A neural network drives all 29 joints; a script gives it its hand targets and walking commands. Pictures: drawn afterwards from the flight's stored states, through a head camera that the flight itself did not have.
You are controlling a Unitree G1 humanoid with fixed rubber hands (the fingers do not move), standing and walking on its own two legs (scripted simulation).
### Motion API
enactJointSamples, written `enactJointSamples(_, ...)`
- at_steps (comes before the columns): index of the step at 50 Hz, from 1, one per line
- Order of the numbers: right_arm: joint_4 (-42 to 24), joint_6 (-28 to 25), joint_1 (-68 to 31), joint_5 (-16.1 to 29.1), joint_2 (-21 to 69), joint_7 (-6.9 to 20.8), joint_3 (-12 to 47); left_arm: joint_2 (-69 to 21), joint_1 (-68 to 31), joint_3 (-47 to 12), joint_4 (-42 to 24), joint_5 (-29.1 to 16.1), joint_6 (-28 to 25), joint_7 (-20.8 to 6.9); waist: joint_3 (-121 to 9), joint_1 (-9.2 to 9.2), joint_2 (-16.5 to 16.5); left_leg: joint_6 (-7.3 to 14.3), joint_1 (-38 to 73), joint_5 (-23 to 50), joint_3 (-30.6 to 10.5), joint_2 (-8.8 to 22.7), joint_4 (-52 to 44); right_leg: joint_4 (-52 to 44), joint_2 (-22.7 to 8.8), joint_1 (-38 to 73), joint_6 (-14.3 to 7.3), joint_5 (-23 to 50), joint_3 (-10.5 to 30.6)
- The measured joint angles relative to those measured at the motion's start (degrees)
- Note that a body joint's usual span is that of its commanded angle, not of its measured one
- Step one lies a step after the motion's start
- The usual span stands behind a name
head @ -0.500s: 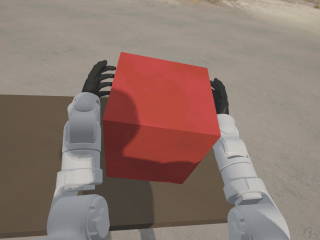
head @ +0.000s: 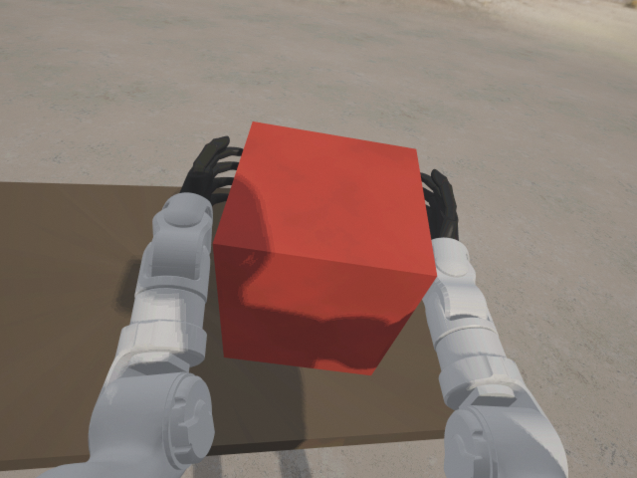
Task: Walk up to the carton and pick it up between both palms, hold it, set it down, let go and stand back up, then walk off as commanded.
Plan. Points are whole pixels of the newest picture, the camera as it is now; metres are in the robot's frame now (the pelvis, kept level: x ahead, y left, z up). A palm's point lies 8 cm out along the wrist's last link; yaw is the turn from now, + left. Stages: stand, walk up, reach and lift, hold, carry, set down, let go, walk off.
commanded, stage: set down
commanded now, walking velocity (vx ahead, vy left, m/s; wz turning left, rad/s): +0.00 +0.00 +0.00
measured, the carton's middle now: (316, 257) +0.38 -0.04 +0.12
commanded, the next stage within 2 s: none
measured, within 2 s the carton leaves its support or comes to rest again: rests again in 1.92 s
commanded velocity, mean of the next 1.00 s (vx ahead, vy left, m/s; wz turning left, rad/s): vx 0.00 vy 0.00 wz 0.00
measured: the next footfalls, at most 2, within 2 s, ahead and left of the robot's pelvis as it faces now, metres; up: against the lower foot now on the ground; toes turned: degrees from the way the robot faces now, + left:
none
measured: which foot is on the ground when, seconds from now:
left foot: down 0.00-1.00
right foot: down 0.00-1.00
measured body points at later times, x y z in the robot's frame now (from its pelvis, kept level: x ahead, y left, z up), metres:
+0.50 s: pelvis +0.01 +0.00 +0.00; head -0.01 +0.04 +0.45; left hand +0.44 +0.10 +0.16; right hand +0.38 -0.20 +0.15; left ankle -0.01 +0.11 -0.75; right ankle +0.01 -0.14 -0.75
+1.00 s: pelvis +0.01 +0.00 +0.00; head +0.01 +0.02 +0.45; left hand +0.46 +0.08 +0.13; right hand +0.37 -0.22 +0.12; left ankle -0.01 +0.11 -0.75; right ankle +0.01 -0.14 -0.75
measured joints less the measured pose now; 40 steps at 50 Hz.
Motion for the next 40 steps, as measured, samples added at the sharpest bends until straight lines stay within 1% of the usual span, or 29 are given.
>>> enactJointSamples(6, -1.3, -1.4, 2.0, 0.5, 0.0, -0.2, 0.3, -0.2, 1.3, -1.2, 0.5, -1.5, -1.8, 0.8, -0.3, -0.28, 0.7, -0.2, -0.8, -0.5, 0.1, 0.3, 0.4, -0.2, 0.3, -0.5, 0.0, -0.2, 0.1)
enactJointSamples(9, -0.7, -1.1, 1.9, 0.5, -0.3, -0.4, 0.9, -0.5, 1.1, 0.1, 2.0, -0.8, -2.5, 0.5, 0.1, -0.21, 0.7, -0.1, -0.3, -0.7, 0.3, 0.4, 0.3, -0.5, 0.4, -0.1, 0.1, -0.2, 0.3)
enactJointSamples(14, -1.5, -1.2, 2.6, 0.9, 0.1, -0.9, 1.6, -0.1, 2.4, -0.2, 1.5, -1.7, -3.1, 0.2, 0.2, -0.84, 0.3, -0.1, -0.5, -0.7, 0.2, 0.4, 0.1, -0.4, 0.3, -0.4, 0.1, -0.3, 0.1)
enactJointSamples(17, -1.3, -1.6, 2.7, 0.6, 0.3, -0.9, 1.4, 0.1, 2.5, -0.3, 2.0, -1.8, -3.7, 0.2, -0.2, -0.82, 0.1, -0.2, -0.9, -0.8, 0.3, 0.4, 0.2, -0.5, 0.4, -0.8, 0.1, -0.3, 0.2)
enactJointSamples(24, -0.6, -2.1, 3.0, -0.8, 1.2, -0.7, -0.1, 0.4, 2.4, -0.4, 3.8, -1.3, -4.4, -0.1, -0.4, -0.82, 0.0, -0.1, -1.4, -0.7, 0.4, 0.2, 0.1, -0.6, 0.1, -1.2, 0.3, -0.1, 0.3)
enactJointSamples(34, 0.1, -3.1, 3.4, -3.6, 2.6, -0.1, -3.6, 0.6, 0.7, 0.2, 8.6, -1.2, -6.7, -0.2, -1.0, -0.64, 0.6, 0.1, -2.7, -0.4, 1.1, 0.1, 0.0, -0.7, 0.0, -2.8, 0.4, 0.4, 1.0)
enactJointSamples(40, 0.7, -3.3, 3.0, -5.7, 3.3, 0.3, -5.8, 0.8, -0.7, 1.1, 11.9, -0.9, -8.2, -0.2, -1.5, -0.90, 0.9, 0.1, -3.8, 0.0, 1.2, 0.1, -0.4, -0.8, 0.1, -4.1, 0.3, 0.6, 1.1)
